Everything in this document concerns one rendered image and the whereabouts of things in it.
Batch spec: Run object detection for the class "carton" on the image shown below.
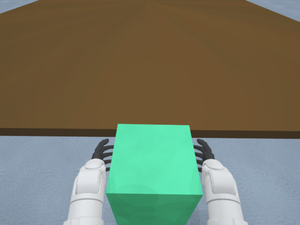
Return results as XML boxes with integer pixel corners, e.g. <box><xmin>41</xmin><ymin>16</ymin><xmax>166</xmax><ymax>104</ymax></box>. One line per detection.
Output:
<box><xmin>106</xmin><ymin>124</ymin><xmax>203</xmax><ymax>225</ymax></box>

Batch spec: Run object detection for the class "right robot forearm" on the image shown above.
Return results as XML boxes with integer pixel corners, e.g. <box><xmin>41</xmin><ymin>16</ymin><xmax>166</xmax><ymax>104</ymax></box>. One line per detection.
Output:
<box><xmin>202</xmin><ymin>159</ymin><xmax>248</xmax><ymax>225</ymax></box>

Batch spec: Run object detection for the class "left robot forearm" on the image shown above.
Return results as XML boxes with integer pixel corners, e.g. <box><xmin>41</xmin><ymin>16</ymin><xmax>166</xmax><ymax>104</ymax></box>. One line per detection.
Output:
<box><xmin>63</xmin><ymin>158</ymin><xmax>106</xmax><ymax>225</ymax></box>

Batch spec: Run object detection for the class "right robot hand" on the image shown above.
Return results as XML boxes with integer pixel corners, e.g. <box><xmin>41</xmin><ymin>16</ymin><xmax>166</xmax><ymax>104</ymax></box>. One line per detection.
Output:
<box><xmin>193</xmin><ymin>139</ymin><xmax>215</xmax><ymax>172</ymax></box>

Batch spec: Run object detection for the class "left robot hand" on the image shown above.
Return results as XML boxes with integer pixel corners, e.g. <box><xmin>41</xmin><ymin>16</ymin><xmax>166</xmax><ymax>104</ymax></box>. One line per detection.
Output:
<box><xmin>91</xmin><ymin>139</ymin><xmax>114</xmax><ymax>172</ymax></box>

